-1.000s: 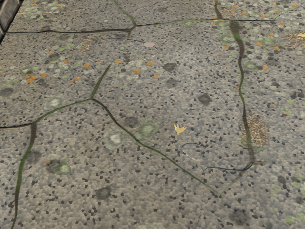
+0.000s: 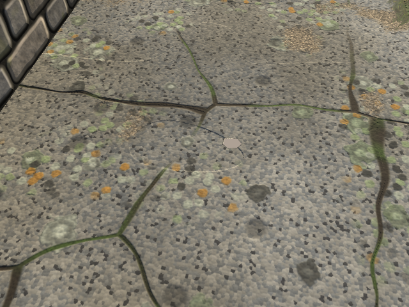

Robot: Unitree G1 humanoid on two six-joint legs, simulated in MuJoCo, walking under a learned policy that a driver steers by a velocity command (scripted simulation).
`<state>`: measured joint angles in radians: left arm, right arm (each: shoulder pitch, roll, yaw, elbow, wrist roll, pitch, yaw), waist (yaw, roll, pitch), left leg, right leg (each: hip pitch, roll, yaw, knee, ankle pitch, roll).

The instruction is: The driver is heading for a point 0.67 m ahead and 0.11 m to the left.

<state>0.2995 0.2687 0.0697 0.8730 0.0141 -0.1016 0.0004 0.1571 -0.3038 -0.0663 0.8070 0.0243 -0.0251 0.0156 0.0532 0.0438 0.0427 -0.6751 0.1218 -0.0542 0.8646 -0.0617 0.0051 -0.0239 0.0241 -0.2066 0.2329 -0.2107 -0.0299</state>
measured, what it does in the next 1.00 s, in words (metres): walks ahead, turning left: left foot, then right foot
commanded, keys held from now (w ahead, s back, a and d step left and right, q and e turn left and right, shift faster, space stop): w+q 0.42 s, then w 0.30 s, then no key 0.28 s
